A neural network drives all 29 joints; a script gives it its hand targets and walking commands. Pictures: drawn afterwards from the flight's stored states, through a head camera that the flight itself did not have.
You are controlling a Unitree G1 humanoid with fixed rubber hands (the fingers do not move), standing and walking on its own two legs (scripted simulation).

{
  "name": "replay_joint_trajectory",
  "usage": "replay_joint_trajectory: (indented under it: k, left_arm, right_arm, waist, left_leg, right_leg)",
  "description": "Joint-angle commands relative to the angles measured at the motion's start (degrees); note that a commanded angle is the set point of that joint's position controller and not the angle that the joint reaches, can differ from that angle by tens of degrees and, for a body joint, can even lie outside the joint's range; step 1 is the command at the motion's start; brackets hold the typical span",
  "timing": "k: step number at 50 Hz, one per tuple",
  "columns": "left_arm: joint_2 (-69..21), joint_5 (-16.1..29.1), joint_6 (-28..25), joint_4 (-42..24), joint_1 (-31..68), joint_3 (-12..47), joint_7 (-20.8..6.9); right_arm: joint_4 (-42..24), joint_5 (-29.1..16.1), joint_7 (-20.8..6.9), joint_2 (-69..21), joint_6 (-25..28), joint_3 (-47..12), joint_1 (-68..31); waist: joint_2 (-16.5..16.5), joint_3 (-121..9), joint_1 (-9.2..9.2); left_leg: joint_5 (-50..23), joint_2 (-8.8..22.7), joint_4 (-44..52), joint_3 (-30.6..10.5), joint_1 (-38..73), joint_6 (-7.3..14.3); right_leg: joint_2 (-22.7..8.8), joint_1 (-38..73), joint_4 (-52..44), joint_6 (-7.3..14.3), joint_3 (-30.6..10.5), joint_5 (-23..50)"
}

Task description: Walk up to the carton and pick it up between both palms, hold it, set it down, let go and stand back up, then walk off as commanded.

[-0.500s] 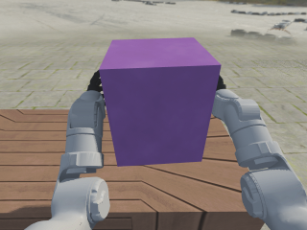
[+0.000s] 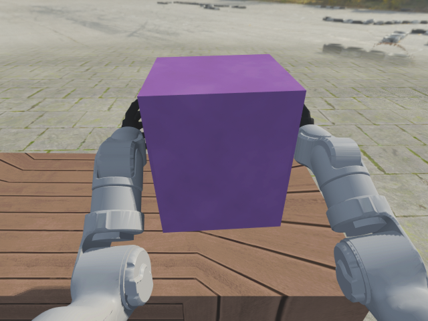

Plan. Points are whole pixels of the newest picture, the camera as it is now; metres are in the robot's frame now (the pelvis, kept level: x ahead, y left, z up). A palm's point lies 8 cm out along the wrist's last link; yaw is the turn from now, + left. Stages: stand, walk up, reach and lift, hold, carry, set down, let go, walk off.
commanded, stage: hold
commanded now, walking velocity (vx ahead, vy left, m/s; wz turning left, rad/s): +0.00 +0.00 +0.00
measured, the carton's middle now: (217, 140) +0.37 +0.01 +0.25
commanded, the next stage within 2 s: none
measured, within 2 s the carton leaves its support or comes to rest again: neither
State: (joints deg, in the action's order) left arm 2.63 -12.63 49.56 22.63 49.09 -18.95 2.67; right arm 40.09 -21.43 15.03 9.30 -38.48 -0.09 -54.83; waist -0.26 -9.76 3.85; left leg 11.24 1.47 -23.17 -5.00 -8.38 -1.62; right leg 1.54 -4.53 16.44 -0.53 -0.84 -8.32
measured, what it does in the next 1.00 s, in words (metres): stands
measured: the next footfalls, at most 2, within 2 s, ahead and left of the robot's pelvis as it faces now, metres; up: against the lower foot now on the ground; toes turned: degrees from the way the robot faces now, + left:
none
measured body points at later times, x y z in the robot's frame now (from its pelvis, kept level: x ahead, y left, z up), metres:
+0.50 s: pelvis +0.00 +0.00 +0.00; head -0.09 +0.02 +0.44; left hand +0.38 +0.16 +0.26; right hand +0.38 -0.15 +0.26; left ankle +0.02 +0.13 -0.75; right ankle +0.01 -0.13 -0.75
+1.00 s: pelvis +0.00 +0.00 +0.00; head -0.09 +0.02 +0.44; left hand +0.38 +0.16 +0.26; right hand +0.38 -0.15 +0.27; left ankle +0.02 +0.13 -0.75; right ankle +0.01 -0.13 -0.75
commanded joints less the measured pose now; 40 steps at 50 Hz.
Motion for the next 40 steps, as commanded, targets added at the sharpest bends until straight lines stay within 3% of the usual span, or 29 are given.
replay_joint_trajectory:
  k: [1, 2, 3, 4, 5, 6, 9, 10, 11, 12, 14, 17, 18, 19, 20, 21, 22, 24, 25, 27, 28, 32, 33, 34, 35, 37, 38, 39, 40]
  left_arm:
    - [-33.7, 15.9, -6.9, -16.2, 55.8, 25.6, -9.7]
    - [-32.8, 13.7, -6.4, -14.7, 53.1, 24.4, -9.4]
    - [-33.0, 13.4, -5.8, -12.5, 51.6, 25.0, -9.8]
    - [-31.5, 11.7, -5.6, -8.5, 52.2, 21.6, -10.2]
    - [-32.0, 11.1, -5.2, -6.4, 49.9, 21.4, -10.6]
    - [-32.7, 12.1, -5.7, -7.6, 51.9, 21.8, -10.6]
    - [-36.6, 17.5, -7.2, -18.9, 55.0, 28.8, -9.4]
    - [-34.5, 15.8, -6.9, -16.9, 53.3, 26.9, -9.2]
    - [-32.6, 13.6, -6.4, -14.6, 52.1, 24.6, -9.3]
    - [-33.3, 12.8, -6.0, -15.0, 52.3, 24.2, -9.4]
    - [-32.3, 12.8, -5.6, -11.3, 52.6, 22.2, -10.2]
    - [-33.6, 14.5, -6.2, -15.2, 53.3, 25.6, -9.7]
    - [-32.7, 14.5, -6.4, -15.3, 55.2, 24.8, -9.7]
    - [-32.4, 13.9, -6.4, -12.7, 55.3, 23.8, -9.4]
    - [-34.4, 13.6, -6.2, -12.9, 54.0, 24.9, -9.5]
    - [-33.8, 14.9, -6.7, -13.9, 53.9, 25.0, -9.3]
    - [-33.6, 13.8, -6.5, -14.5, 53.5, 25.2, -9.2]
    - [-33.1, 14.6, -6.6, -14.9, 53.7, 24.4, -9.2]
    - [-32.2, 13.6, -6.3, -13.2, 53.4, 23.7, -9.4]
    - [-32.7, 12.6, -6.0, -12.3, 52.0, 22.6, -9.6]
    - [-33.4, 13.8, -5.8, -11.1, 51.7, 23.2, -9.9]
    - [-33.0, 13.5, -6.2, -13.3, 52.2, 23.9, -10.0]
    - [-33.3, 14.8, -6.4, -13.6, 53.9, 25.1, -9.9]
    - [-32.9, 13.8, -6.5, -11.9, 54.8, 23.3, -9.8]
    - [-33.6, 14.2, -6.4, -11.0, 52.8, 24.1, -9.6]
    - [-34.3, 14.5, -6.5, -13.5, 52.6, 24.4, -9.3]
    - [-33.8, 15.1, -6.6, -14.0, 53.4, 24.4, -9.2]
    - [-32.0, 13.0, -6.2, -13.3, 54.4, 22.9, -9.5]
    - [-32.6, 14.7, -6.5, -12.4, 55.9, 23.0, -9.5]
  right_arm:
    - [-26.5, -10.1, -9.1, -39.4, 4.3, -13.2, -56.8]
    - [-24.8, -10.9, -8.9, -38.8, 3.8, -13.1, -55.3]
    - [-21.4, -9.5, -8.8, -36.2, 3.4, -11.8, -52.7]
    - [-21.2, -9.8, -8.9, -37.0, 3.5, -12.0, -56.6]
    - [-18.9, -8.1, -8.9, -36.6, 3.0, -10.5, -53.2]
    - [-20.3, -7.8, -9.3, -37.4, 3.7, -10.8, -55.3]
    - [-28.0, -10.9, -8.8, -39.1, 4.4, -13.5, -55.8]
    - [-27.7, -11.3, -8.7, -38.1, 4.0, -13.1, -55.0]
    - [-24.6, -10.3, -8.6, -38.7, 3.4, -14.3, -53.9]
    - [-20.1, -10.3, -9.1, -36.7, 2.8, -12.3, -50.5]
    - [-21.1, -8.8, -9.3, -37.4, 3.3, -11.2, -54.4]
    - [-24.2, -10.0, -9.0, -38.2, 4.1, -12.4, -54.0]
    - [-23.6, -9.9, -9.1, -38.2, 4.0, -11.8, -56.1]
    - [-23.2, -9.2, -9.4, -38.3, 3.9, -11.9, -57.5]
    - [-23.9, -9.6, -9.4, -38.4, 4.0, -12.4, -56.7]
    - [-23.4, -9.9, -9.4, -39.0, 4.0, -13.1, -55.4]
    - [-22.4, -10.3, -9.4, -38.2, 3.8, -13.1, -53.8]
    - [-25.0, -10.8, -9.1, -38.7, 3.8, -13.8, -54.3]
    - [-24.3, -10.2, -9.2, -38.5, 4.1, -13.6, -56.2]
    - [-20.7, -9.9, -9.0, -37.8, 3.3, -12.1, -52.8]
    - [-25.0, -9.4, -9.0, -37.7, 4.1, -11.8, -56.6]
    - [-24.7, -10.5, -8.7, -38.8, 3.9, -13.2, -55.5]
    - [-25.4, -10.1, -8.7, -38.1, 4.1, -12.0, -56.9]
    - [-22.7, -9.7, -9.1, -38.9, 3.8, -12.4, -57.0]
    - [-24.9, -9.9, -9.4, -38.8, 4.4, -12.9, -58.7]
    - [-24.3, -10.9, -9.3, -39.0, 3.8, -12.9, -55.4]
    - [-24.7, -10.6, -9.0, -39.0, 3.8, -13.6, -55.3]
    - [-19.3, -9.9, -9.1, -37.8, 3.2, -11.5, -52.7]
    - [-19.7, -9.7, -9.5, -37.9, 3.2, -10.9, -54.2]
  waist:
    - [-3.1, -28.1, 0.78]
    - [-4.0, -25.3, -0.05]
    - [-5.5, -21.4, 1.33]
    - [-1.8, -19.5, -0.09]
    - [-1.7, -15.2, 1.17]
    - [-1.1, -18.6, 0.67]
    - [-5.2, -30.3, 2.50]
    - [-4.9, -28.0, 2.13]
    - [-3.4, -24.3, 0.25]
    - [-4.7, -21.8, 1.15]
    - [-1.7, -19.8, 0.83]
    - [-3.6, -24.9, 1.00]
    - [-4.0, -24.2, 0.62]
    - [-3.2, -22.4, -0.21]
    - [-3.8, -22.4, 0.60]
    - [-2.9, -24.9, 0.17]
    - [-4.0, -25.0, 0.25]
    - [-2.1, -26.2, 0.67]
    - [-1.6, -25.1, -0.20]
    - [-1.9, -20.9, 0.26]
    - [-1.2, -23.9, 0.27]
    - [-1.6, -23.3, 0.67]
    - [-3.1, -24.0, 0.95]
    - [-2.6, -23.1, 0.47]
    - [-2.2, -23.2, -0.69]
    - [-1.6, -25.5, 0.83]
    - [-1.6, -24.9, 0.69]
    - [-3.5, -21.9, -0.09]
    - [-2.3, -20.8, 0.95]
  left_leg:
    - [-14.2, -4.7, 2.6, 3.2, 4.7, -1.6]
    - [-18.5, -4.4, 1.9, 2.8, 5.7, -2.1]
    - [-17.4, -4.1, 2.6, 2.6, 5.5, -2.8]
    - [-12.6, -4.5, 3.2, 2.6, 3.4, -1.3]
    - [-9.2, -4.1, 4.4, 3.0, 2.7, -1.1]
    - [-8.3, -4.3, 5.0, 3.2, 2.6, -0.9]
    - [-21.4, -4.1, 1.1, 2.5, 8.0, -3.0]
    - [-20.6, -4.5, 0.5, 2.4, 7.6, -2.8]
    - [-17.1, -4.7, 1.5, 2.9, 5.8, -1.9]
    - [-16.6, -3.8, 2.6, 2.5, 6.1, -2.8]
    - [-10.4, -4.2, 4.1, 2.7, 3.5, -1.1]
    - [-15.9, -4.1, 2.5, 2.8, 5.2, -2.0]
    - [-12.7, -4.1, 3.0, 2.7, 4.2, -1.5]
    - [-11.2, -4.3, 3.4, 2.8, 2.6, -1.1]
    - [-13.5, -4.4, 2.9, 3.2, 3.9, -1.7]
    - [-15.2, -4.0, 2.3, 2.5, 5.5, -1.6]
    - [-15.9, -4.2, 2.1, 2.8, 6.3, -2.0]
    - [-17.1, -4.4, 2.0, 2.7, 6.2, -1.8]
    - [-15.3, -4.5, 2.3, 2.9, 5.0, -1.1]
    - [-13.9, -4.2, 3.3, 2.6, 4.0, -1.5]
    - [-13.7, -4.6, 3.4, 2.7, 3.7, -1.1]
    - [-15.1, -4.4, 2.3, 2.9, 5.2, -1.4]
    - [-14.0, -4.5, 2.8, 3.0, 4.8, -1.8]
    - [-11.2, -4.5, 3.1, 2.8, 4.1, -1.4]
    - [-12.0, -4.3, 3.4, 3.2, 3.6, -0.9]
    - [-14.7, -4.0, 2.8, 2.5, 5.0, -1.5]
    - [-15.6, -4.1, 2.5, 2.6, 5.3, -1.6]
    - [-13.5, -4.3, 3.3, 3.0, 5.0, -2.0]
    - [-10.1, -4.0, 3.7, 2.5, 3.2, -1.6]
  right_leg:
    - [3.2, 9.3, 0.0, -1.5, 0.1, 13.0]
    - [3.6, 9.8, 0.1, -1.2, 0.0, 15.9]
    - [3.7, 8.4, -0.5, -1.0, 0.5, 13.7]
    - [3.4, 7.1, -1.3, -1.5, 0.3, 8.8]
    - [3.0, 5.9, -2.2, -1.5, 0.4, 6.7]
    - [3.1, 6.6, -2.0, -1.5, 0.6, 5.3]
    - [4.1, 9.8, 0.5, -1.1, 0.2, 18.1]
    - [3.8, 9.4, 0.4, -1.2, 0.2, 18.6]
    - [3.6, 8.9, -0.3, -1.5, 0.2, 14.3]
    - [3.8, 8.0, -0.5, -1.0, 0.6, 11.9]
    - [3.0, 7.3, -1.7, -1.4, 0.1, 7.2]
    - [3.2, 9.7, -0.3, -1.1, 0.3, 13.4]
    - [3.4, 8.7, -0.4, -1.5, 0.3, 11.0]
    - [3.2, 7.7, -0.9, -1.4, 0.3, 8.4]
    - [3.6, 7.8, -0.4, -1.2, 0.3, 10.5]
    - [3.7, 7.5, -0.6, -1.2, 0.2, 11.4]
    - [3.8, 8.3, -0.4, -1.1, 0.3, 12.5]
    - [3.6, 9.9, -0.4, -1.4, 0.0, 14.3]
    - [3.5, 9.5, -0.5, -1.7, 0.0, 13.6]
    - [3.4, 8.5, -1.0, -1.5, 0.1, 12.4]
    - [3.2, 9.5, -1.0, -1.5, -0.2, 12.0]
    - [3.3, 9.2, -0.5, -1.7, 0.0, 14.6]
    - [3.4, 8.3, -0.8, -1.7, 0.3, 12.8]
    - [3.3, 7.1, -0.9, -1.6, 0.5, 9.1]
    - [3.5, 6.8, -1.4, -1.5, 0.2, 8.6]
    - [3.7, 9.2, -0.4, -1.3, -0.1, 12.5]
    - [3.6, 8.8, -0.4, -1.3, 0.1, 13.2]
    - [3.5, 6.6, -1.0, -1.2, 0.3, 9.5]
    - [3.2, 5.5, -1.4, -1.2, 0.0, 6.7]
